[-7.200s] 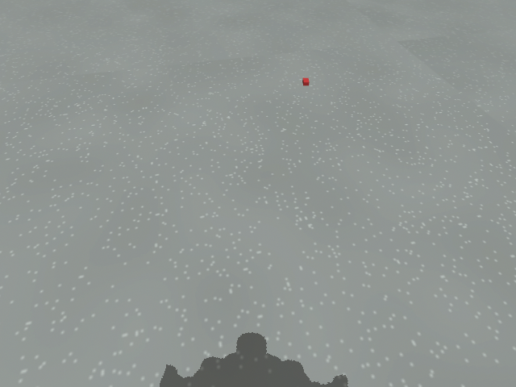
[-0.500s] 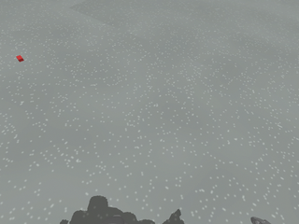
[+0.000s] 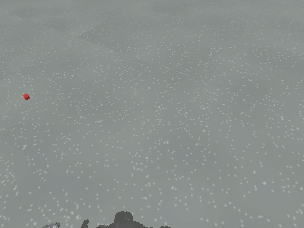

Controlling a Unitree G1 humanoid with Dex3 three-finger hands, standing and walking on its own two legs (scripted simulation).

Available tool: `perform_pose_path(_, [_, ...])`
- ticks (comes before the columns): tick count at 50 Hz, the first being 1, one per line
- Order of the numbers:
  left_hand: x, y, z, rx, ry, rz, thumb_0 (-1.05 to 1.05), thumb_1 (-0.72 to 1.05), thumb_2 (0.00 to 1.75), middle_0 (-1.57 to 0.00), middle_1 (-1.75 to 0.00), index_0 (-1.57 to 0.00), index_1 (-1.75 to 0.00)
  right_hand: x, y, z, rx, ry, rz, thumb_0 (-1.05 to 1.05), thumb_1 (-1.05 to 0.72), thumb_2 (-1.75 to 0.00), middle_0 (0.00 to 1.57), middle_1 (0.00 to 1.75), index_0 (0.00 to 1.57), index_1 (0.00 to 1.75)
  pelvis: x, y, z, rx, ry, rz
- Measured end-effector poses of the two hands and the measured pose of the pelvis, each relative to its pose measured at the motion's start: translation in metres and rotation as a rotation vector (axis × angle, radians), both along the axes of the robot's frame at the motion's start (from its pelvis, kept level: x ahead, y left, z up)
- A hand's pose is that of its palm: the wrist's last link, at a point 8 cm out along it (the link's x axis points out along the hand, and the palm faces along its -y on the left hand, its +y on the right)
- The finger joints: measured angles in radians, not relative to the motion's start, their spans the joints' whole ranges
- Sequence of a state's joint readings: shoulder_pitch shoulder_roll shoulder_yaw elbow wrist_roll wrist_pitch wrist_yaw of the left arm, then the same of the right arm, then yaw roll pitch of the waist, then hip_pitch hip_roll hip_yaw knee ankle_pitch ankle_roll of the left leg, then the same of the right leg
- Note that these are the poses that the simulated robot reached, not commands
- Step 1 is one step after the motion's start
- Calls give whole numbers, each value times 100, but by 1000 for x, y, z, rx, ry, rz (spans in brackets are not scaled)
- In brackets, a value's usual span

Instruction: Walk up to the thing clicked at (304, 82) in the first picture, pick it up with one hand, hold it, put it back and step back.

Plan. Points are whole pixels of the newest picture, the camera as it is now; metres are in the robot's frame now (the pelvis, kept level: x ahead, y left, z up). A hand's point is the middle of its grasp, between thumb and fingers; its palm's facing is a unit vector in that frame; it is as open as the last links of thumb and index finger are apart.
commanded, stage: walk up
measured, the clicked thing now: (26, 96) +1.29 +1.39 -0.75
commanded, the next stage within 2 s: none
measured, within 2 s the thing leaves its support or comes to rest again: neither
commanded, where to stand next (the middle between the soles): +0.77 +0.05 m, yaw -1 degrees
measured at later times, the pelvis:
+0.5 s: pelvis +0.23 +0.06 +0.01, yaw +0 degrees
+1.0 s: pelvis +0.42 +0.02 +0.01, yaw -3 degrees
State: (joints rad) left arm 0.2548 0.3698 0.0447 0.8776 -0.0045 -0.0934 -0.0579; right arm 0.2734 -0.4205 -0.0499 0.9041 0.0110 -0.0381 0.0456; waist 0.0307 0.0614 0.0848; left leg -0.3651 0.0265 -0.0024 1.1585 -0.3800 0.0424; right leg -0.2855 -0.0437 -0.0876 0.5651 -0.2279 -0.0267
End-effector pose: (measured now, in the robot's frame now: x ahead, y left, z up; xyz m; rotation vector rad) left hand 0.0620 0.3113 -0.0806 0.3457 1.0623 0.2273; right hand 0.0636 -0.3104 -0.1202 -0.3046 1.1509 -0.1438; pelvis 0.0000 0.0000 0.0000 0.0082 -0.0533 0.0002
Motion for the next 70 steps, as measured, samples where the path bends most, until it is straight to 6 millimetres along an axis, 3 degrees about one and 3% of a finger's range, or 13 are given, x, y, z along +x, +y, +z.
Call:
perform_pose_path(8, [21, 18, -7, -15, 125, 35, 0, 90, 90, -21, -30, -21, -30, 100, 9, 26, -26, -39, 55, 1, -91, -90, 20, 30, 21, 30, 72, 11, 8, -37, 20, 4])
perform_pose_path(13, [61, 46, -29, -33, 140, 55, 1, 90, 90, -21, -30, -21, -30, 162, 25, 29, -76, -35, 83, 1, -91, -90, 20, 30, 21, 30, 126, 32, -5, -59, 24, 23])
perform_pose_path(17, [108, 65, -49, -41, 162, 47, 1, 91, 90, -20, -30, -21, -30, 204, 43, 33, -110, -101, 71, 1, -91, -90, 20, 30, 21, 30, 165, 52, -14, -29, 13, 13])
perform_pose_path(23, [193, 70, -36, -67, 119, -24, 1, 91, 90, -20, -30, -21, -30, 227, 62, 51, -98, -117, -3, 0, -91, -90, 20, 30, 21, 30, 214, 63, 4, -22, 5, -1])
perform_pose_path(29, [262, 71, -22, -58, 97, -63, 0, 91, 90, -20, -30, -21, -30, 236, 62, 48, -87, -47, -46, 1, -91, -90, 21, 30, 21, 30, 260, 65, 11, -4, 4, -21])
perform_pose_path(37, [359, 48, -13, -19, 95, -126, 1, 91, 90, -20, -30, -21, -30, 261, 40, 18, -51, 47, -116, 1, -91, -90, 21, 30, 21, 30, 328, 48, 2, 30, 14, -48])
perform_pose_path(40, [402, 31, -14, 3, 50, -142, 1, 91, 90, -20, -30, -21, -30, 280, 28, -1, -36, 73, -133, 1, -91, -90, 21, 30, 21, 30, 355, 35, -9, 13, 11, -51])
perform_pose_path(43, [434, 15, -8, 4, -23, -144, 1, 91, 90, -20, -30, -21, -30, 306, 25, -8, -15, 92, -118, 1, -91, -90, 20, 30, 21, 30, 375, 25, -9, 11, 0, -43])
perform_pose_path(49, [456, 4, 9, -4, -50, -107, 0, 91, 90, -20, -30, -21, -30, 371, 20, 5, 4, 31, -76, 1, -91, -90, 20, 30, 21, 30, 411, 20, 7, 17, -11, -52])
perform_pose_path(55, [464, 20, 6, -6, -4, -80, 0, 90, 90, -21, -30, -21, -30, 417, 17, 18, -28, 14, -61, 1, -91, -90, 20, 30, 21, 30, 448, 27, 10, -21, -5, -37])
perform_pose_path(60, [477, 47, -9, -18, 31, -41, 0, 90, 90, -21, -30, -21, -30, 456, 26, 28, -72, 44, -24, 1, -91, -90, 20, 30, 21, 30, 482, 41, 5, -44, 7, -19])
perform_pose_path(65, [499, 78, -40, -37, 94, -19, 1, 90, 90, -20, -30, -21, -30, 502, 46, 34, -130, 7, -12, 1, -91, -90, 20, 30, 21, 30, 522, 64, -9, -23, 6, -13])
perform_pose_path(70, [532, 84, -45, -66, 151, -41, 1, 91, 90, -20, -30, -21, -30, 531, 67, 48, -136, -51, -42, 1, -91, -90, 20, 30, 21, 30, 552, 79, -1, -40, -3, -18])
